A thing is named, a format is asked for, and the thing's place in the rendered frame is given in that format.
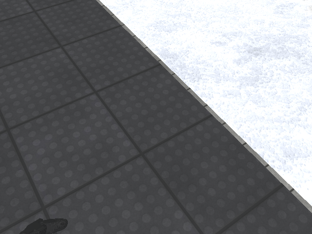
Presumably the left robot hand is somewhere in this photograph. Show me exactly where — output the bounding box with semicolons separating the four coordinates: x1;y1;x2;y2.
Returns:
20;218;68;234

